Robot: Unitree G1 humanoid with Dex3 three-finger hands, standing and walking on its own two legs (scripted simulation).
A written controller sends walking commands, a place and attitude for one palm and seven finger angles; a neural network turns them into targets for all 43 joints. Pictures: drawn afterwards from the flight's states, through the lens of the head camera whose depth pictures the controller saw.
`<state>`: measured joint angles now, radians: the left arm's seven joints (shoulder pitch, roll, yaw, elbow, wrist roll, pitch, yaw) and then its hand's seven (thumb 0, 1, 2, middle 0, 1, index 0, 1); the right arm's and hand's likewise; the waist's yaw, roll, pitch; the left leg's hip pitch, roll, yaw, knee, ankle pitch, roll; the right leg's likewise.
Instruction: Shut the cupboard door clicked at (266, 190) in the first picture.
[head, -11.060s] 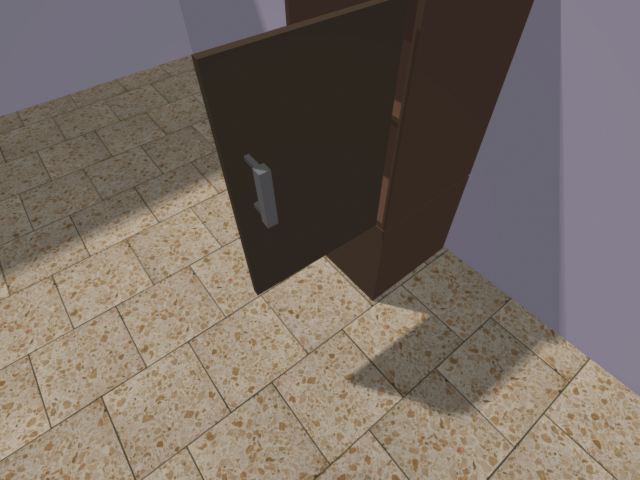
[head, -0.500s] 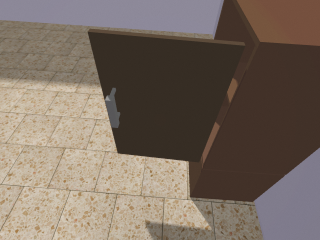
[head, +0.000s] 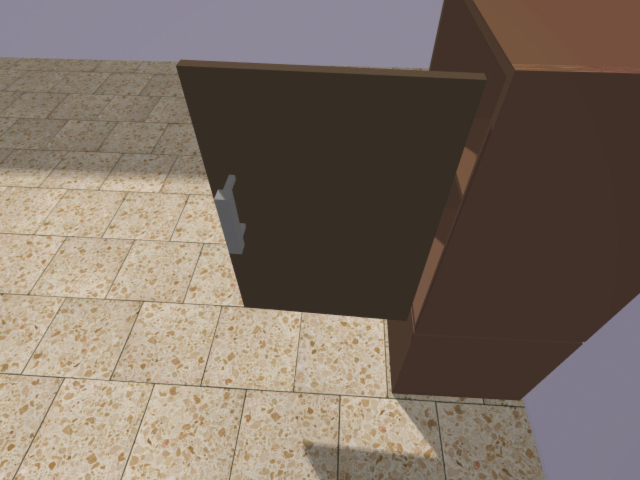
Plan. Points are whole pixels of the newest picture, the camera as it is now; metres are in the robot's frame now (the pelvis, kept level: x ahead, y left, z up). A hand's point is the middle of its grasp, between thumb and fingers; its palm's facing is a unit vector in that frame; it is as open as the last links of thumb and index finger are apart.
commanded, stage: come to a stop and stand still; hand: left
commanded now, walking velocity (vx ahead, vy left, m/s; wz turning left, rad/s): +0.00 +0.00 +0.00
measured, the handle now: (233, 215) +0.52 +0.17 +0.01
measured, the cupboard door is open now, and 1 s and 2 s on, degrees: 88 88 88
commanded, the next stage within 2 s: look again from close up in 0.50 s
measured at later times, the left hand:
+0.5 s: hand out of the picture -0.04 +0.18 -0.18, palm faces +0.00 -0.98 -0.18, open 7.4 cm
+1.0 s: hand out of the picture -0.05 +0.17 -0.18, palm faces +0.01 -0.99 -0.16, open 7.4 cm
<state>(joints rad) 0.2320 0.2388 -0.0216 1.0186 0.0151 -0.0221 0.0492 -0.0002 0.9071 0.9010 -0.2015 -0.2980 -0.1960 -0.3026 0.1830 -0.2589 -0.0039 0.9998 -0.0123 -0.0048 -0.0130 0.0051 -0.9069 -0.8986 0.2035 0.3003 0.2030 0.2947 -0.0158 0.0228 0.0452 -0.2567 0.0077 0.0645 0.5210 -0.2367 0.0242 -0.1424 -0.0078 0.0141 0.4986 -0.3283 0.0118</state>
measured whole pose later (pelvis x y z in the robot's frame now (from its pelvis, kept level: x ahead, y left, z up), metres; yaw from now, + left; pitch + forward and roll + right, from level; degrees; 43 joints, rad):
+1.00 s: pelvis -0.02 +0.01 +0.01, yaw +1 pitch -1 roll +0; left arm 0.33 0.16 -0.02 1.11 0.02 -0.02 0.04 0.00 0.91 0.90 -0.20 -0.30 -0.19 -0.30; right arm 0.25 -0.15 0.00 1.12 -0.01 -0.01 -0.01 0.01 -0.91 -0.90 0.20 0.30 0.20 0.29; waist 0.00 -0.03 0.03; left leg -0.26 -0.02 0.06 0.42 -0.14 0.04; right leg -0.16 -0.03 0.01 0.43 -0.26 0.03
